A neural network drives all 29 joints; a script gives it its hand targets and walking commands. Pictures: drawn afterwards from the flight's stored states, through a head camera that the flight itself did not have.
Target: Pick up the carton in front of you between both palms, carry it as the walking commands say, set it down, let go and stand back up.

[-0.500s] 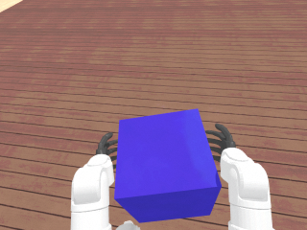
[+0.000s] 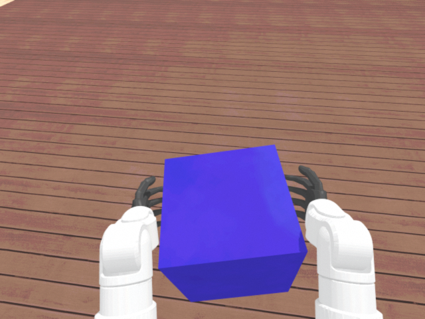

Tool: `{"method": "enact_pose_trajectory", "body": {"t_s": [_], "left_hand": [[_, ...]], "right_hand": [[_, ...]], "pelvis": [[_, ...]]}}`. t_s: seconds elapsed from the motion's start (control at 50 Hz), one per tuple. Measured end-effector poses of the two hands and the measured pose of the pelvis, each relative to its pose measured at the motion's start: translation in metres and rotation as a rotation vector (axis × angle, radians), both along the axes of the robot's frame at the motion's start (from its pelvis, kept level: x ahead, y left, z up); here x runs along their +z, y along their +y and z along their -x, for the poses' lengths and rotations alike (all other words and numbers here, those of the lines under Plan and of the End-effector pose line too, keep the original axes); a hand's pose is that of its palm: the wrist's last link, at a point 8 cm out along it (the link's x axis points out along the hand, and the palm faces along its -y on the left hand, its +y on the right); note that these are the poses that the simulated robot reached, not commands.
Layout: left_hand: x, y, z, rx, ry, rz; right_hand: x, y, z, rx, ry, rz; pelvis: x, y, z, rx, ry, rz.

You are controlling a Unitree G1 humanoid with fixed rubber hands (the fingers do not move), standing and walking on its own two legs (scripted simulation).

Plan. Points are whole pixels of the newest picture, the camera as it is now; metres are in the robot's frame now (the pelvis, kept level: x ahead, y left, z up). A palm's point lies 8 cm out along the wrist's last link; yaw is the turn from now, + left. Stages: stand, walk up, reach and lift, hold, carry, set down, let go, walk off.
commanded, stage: carry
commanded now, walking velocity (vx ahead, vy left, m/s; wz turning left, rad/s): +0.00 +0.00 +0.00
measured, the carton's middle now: (229, 229) +0.29 +0.00 +0.00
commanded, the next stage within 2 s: hold in 1.30 s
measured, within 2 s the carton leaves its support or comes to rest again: neither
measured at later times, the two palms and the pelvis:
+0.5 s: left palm (157, 212) +0.30 +0.13 +0.06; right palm (315, 203) +0.31 -0.16 +0.07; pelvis +0.04 -0.02 -0.01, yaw +0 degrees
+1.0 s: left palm (162, 225) +0.29 +0.13 +0.03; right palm (317, 220) +0.29 -0.17 +0.04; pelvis +0.00 -0.02 +0.00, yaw +0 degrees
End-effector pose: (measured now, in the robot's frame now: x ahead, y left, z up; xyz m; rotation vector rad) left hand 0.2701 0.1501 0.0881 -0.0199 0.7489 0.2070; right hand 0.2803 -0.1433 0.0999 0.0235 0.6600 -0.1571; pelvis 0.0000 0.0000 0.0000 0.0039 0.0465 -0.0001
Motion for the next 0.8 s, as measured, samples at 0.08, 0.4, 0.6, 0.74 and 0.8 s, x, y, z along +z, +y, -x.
{"method": "enact_pose_trajectory", "body": {"t_s": [0.08,0.4,0.6,0.74,0.8], "left_hand": [[0.006,-0.005,-0.021,-0.006,-0.01,-0.018],[-0.02,-0.015,-0.033,-0.007,0.049,-0.029],[-0.032,-0.02,-0.022,-0.034,0.042,-0.062],[-0.04,-0.022,-0.016,-0.068,0.025,-0.065],[-0.044,-0.023,-0.014,-0.083,0.014,-0.065]], "right_hand": [[0.003,-0.005,-0.02,-0.004,-0.012,-0.01],[-0.021,-0.014,-0.035,0.017,0.046,0.012],[-0.033,-0.018,-0.022,0.029,0.04,0.041],[-0.042,-0.022,-0.013,0.037,0.028,0.059],[-0.047,-0.023,-0.011,0.044,0.022,0.066]], "pelvis": [[-0.002,-0.003,-0.022,0.002,0.009,0.003],[-0.008,-0.016,-0.04,0.007,0.015,0.001],[-0.006,-0.018,-0.03,0.005,-0.003,0.002],[-0.004,-0.019,-0.021,0.004,-0.009,0.002],[-0.003,-0.019,-0.017,0.004,-0.011,0.003]]}}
